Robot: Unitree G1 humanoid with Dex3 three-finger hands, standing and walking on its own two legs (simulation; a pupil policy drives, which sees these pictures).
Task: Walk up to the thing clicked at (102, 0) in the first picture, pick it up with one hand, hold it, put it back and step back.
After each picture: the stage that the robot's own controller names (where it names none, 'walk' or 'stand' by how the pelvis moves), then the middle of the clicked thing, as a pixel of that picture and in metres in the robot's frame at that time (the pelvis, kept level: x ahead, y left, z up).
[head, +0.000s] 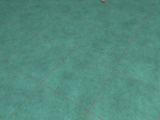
stand; out of the picture +2.31 -0.29 -0.72
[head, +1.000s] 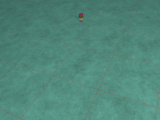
walk; (81, 17) +2.17 +0.14 -0.68
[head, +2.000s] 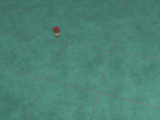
walk; (56, 31) +1.49 +0.43 -0.71
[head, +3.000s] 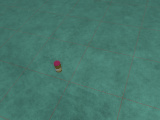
walk; (58, 66) +1.01 +0.36 -0.72
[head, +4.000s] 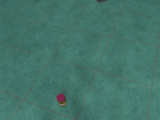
walk; (61, 100) +0.62 +0.26 -0.71
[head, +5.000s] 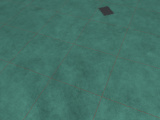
walk; out of the picture +0.36 +0.20 -0.71
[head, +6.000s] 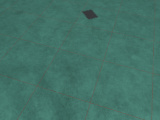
stand; out of the picture +0.30 +0.20 -0.72
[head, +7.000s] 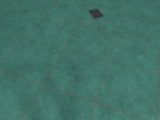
stand; out of the picture +0.30 +0.19 -0.72
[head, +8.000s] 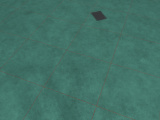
stand; out of the picture +0.29 +0.18 -0.73
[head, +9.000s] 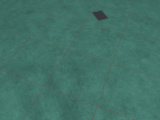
stand; out of the picture +0.28 +0.18 -0.73
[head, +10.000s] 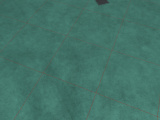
go down; out of the picture +0.30 +0.18 -0.71
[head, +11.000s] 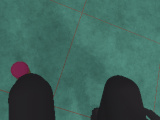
go down; (21, 72) +0.36 +0.24 -0.29
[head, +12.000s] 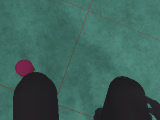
close in; (26, 70) +0.36 +0.24 -0.29
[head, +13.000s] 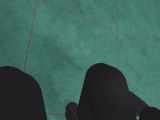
close in; out of the picture +0.34 +0.27 -0.21
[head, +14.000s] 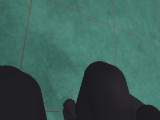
close; out of the picture +0.34 +0.27 -0.21
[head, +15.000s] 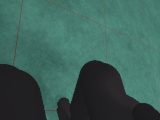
lift; out of the picture +0.33 +0.27 -0.21
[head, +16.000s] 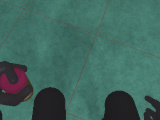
lift; (18, 86) +0.30 +0.22 -0.03
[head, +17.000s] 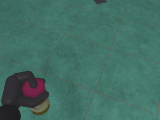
hold; (37, 97) +0.30 +0.17 -0.02
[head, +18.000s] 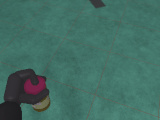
hold; (38, 94) +0.31 +0.17 -0.02
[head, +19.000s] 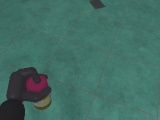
hold; (39, 93) +0.32 +0.16 -0.02
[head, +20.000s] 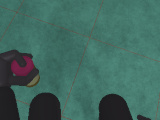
crouch; (26, 72) +0.36 +0.20 -0.10
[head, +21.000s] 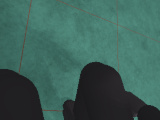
lower; out of the picture +0.35 +0.31 -0.21
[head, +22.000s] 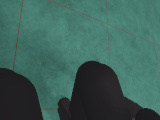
lower; out of the picture +0.36 +0.30 -0.22
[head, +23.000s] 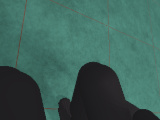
lower; out of the picture +0.35 +0.30 -0.22
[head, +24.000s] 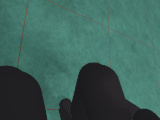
lower; out of the picture +0.35 +0.30 -0.22
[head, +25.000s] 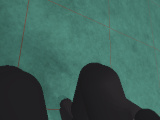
loosen; out of the picture +0.34 +0.29 -0.22
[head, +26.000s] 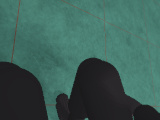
withdraw; out of the picture +0.34 +0.28 -0.22
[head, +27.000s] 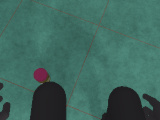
walk; (42, 76) +0.38 +0.23 -0.39
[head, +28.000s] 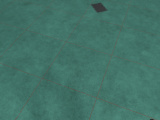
stand; out of the picture +0.31 +0.19 -0.66
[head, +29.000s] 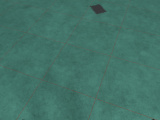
stand; out of the picture +0.32 +0.21 -0.67
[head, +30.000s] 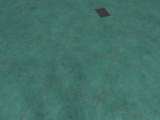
stand; out of the picture +0.33 +0.19 -0.71
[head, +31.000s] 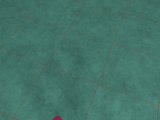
walk; out of the picture +0.36 +0.17 -0.70
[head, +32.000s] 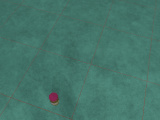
walk; (54, 99) +0.50 +0.21 -0.70
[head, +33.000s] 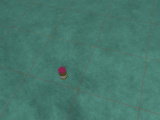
walk; (62, 73) +0.79 +0.25 -0.70
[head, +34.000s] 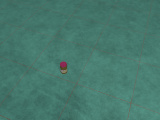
stand; (63, 67) +0.98 +0.21 -0.71
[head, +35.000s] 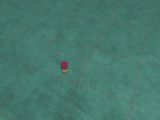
stand; (64, 67) +0.99 +0.20 -0.72
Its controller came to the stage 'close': yes
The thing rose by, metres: 0.69
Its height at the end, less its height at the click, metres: +0.00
